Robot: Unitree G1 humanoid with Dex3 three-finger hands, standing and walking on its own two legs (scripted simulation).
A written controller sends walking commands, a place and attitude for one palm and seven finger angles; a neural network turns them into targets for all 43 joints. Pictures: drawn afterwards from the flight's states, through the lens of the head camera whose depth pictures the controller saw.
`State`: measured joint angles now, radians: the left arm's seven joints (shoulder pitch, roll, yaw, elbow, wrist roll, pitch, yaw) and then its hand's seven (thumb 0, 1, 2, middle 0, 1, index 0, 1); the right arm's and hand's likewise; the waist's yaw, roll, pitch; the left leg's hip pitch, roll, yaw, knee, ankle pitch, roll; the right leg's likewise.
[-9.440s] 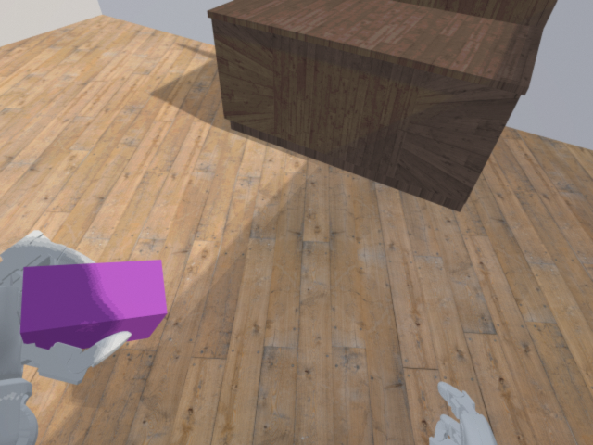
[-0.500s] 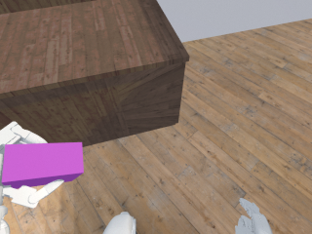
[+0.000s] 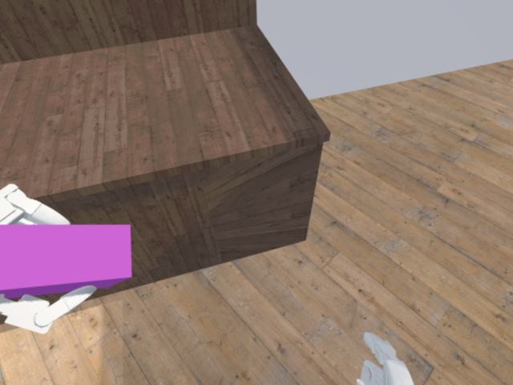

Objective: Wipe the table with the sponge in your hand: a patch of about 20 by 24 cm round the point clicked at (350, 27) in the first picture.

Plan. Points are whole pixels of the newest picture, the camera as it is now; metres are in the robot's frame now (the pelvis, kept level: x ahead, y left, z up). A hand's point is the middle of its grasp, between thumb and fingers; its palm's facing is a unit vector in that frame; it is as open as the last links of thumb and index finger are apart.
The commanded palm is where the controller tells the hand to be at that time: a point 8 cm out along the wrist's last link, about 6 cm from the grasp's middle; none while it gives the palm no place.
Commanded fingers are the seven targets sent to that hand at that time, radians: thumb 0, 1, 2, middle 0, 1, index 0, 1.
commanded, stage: take the last steps up to it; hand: left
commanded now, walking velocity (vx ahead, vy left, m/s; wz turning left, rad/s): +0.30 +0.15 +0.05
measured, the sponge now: (82, 260) +0.22 +0.21 +0.16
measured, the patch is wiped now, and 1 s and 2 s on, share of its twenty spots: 0.00 0.00 0.00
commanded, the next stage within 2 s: come to a stop and stand still in 1.56 s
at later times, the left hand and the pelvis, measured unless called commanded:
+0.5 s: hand (18, 182) +0.32 +0.33 +0.18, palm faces +0.43 -0.78 -0.45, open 10.0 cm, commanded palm +0.25 +0.35 +0.19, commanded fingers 0.00 0.10 1.30 -1.20 -1.60 -1.20 -1.60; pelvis +0.09 +0.07 +0.00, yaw +0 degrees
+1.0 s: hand (37, 172) +0.35 +0.33 +0.17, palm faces +0.40 -0.79 -0.46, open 10.0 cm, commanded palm +0.29 +0.38 +0.19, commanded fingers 0.00 0.10 1.30 -1.20 -1.60 -1.20 -1.60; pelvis +0.14 +0.09 +0.02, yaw +2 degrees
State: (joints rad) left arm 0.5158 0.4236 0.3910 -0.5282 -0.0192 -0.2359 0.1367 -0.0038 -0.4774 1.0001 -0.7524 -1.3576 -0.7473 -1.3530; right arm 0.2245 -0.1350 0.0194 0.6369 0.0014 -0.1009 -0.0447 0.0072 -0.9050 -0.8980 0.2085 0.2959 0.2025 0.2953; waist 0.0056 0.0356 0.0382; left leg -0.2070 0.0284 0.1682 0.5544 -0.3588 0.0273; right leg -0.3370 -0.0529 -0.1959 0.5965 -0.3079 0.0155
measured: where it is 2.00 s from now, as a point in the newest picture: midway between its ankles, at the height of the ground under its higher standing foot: outside the picture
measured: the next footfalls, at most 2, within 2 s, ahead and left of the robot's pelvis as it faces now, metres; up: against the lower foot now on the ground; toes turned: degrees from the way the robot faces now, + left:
left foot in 0.40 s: +0.18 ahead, +0.19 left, +0.00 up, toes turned +10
right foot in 0.74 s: +0.18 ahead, +0.00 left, +0.00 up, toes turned -9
